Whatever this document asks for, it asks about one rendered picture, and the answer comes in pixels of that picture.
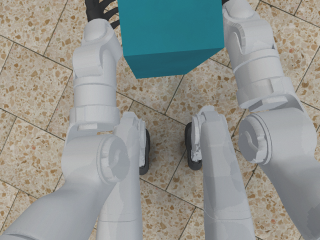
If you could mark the right robot forearm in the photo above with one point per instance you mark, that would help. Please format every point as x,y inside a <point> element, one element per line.
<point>255,61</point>

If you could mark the robot left upper arm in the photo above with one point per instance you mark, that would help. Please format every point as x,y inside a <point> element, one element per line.
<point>91,165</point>

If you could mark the robot right upper arm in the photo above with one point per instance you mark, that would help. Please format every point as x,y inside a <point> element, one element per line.
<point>283,142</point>

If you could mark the right robot shin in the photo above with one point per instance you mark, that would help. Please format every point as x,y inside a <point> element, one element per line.
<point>196,151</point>

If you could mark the left robot shin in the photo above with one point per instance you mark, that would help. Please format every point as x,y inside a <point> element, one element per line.
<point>142,153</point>

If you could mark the robot shin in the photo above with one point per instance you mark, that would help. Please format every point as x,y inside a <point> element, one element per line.
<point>142,153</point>
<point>196,151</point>

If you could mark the robot left hand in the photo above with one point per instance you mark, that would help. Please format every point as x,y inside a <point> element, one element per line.
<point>95,10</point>

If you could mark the carton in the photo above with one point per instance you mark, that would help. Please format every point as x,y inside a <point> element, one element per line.
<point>169,37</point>

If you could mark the left robot forearm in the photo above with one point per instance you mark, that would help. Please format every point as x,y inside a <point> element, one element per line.
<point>95,82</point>

